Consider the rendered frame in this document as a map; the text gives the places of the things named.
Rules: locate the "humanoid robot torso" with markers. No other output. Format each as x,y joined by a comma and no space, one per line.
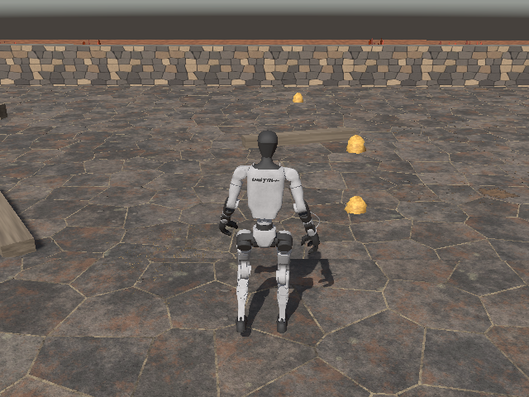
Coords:
265,191

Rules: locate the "robot left upper arm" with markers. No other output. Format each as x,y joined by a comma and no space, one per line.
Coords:
235,187

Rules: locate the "left robot forearm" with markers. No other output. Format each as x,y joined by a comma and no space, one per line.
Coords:
226,213

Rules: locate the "robot left hand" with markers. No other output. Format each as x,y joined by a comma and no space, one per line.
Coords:
229,224

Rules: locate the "robot right hand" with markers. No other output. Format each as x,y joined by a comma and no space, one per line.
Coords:
314,241

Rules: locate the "robot right upper arm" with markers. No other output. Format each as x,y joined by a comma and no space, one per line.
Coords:
296,189

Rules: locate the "right robot forearm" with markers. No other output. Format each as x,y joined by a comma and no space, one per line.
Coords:
307,221

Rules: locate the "robot left thigh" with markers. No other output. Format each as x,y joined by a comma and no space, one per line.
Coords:
244,243

